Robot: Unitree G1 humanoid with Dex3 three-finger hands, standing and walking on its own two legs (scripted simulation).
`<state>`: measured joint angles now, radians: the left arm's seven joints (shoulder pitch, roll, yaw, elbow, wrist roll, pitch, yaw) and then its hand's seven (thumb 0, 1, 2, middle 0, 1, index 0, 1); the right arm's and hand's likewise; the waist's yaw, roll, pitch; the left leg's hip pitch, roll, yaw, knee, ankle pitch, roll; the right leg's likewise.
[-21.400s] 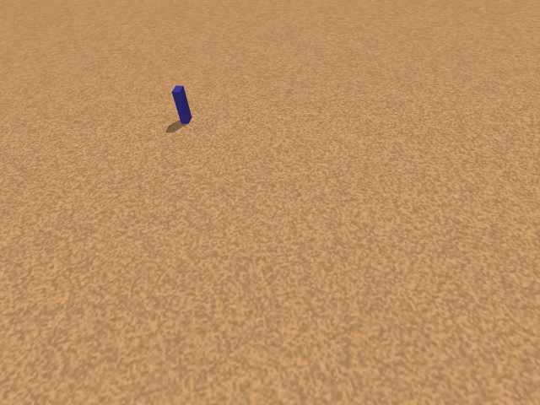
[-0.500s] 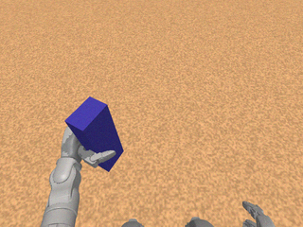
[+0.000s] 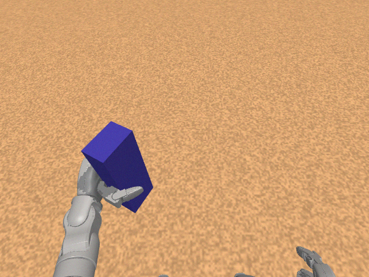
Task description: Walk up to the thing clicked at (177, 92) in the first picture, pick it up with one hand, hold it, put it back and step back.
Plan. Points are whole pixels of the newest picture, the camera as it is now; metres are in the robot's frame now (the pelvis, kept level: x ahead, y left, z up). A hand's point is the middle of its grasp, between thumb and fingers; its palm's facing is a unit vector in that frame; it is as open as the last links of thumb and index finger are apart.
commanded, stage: hold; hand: left
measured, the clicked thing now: (124, 173) +0.34 +0.16 +0.04
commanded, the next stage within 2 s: none
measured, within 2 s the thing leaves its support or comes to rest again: neither
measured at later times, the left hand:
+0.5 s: hand (119, 175) +0.33 +0.17 +0.05, palm faces -0.04 -1.00 +0.01, open 11.6 cm
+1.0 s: hand (119, 175) +0.32 +0.17 +0.05, palm faces -0.05 -1.00 +0.01, open 11.6 cm
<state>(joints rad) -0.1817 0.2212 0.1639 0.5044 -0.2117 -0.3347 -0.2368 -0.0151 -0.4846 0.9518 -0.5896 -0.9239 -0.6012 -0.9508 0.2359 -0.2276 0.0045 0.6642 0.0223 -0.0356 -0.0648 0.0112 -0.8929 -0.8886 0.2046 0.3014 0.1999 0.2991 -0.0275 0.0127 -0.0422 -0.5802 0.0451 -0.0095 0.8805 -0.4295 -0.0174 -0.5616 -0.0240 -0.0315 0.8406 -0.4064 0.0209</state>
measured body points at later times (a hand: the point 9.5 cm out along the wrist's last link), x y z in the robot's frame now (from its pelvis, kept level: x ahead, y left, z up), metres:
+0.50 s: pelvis +0.00 +0.00 +0.01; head +0.04 +0.01 +0.45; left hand +0.32 +0.22 +0.05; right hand +0.13 -0.25 -0.10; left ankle +0.01 +0.13 -0.70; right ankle +0.01 -0.13 -0.70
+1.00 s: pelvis +0.00 +0.00 +0.01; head +0.04 +0.01 +0.46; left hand +0.32 +0.22 +0.05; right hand +0.13 -0.25 -0.10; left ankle +0.01 +0.13 -0.70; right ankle +0.01 -0.13 -0.70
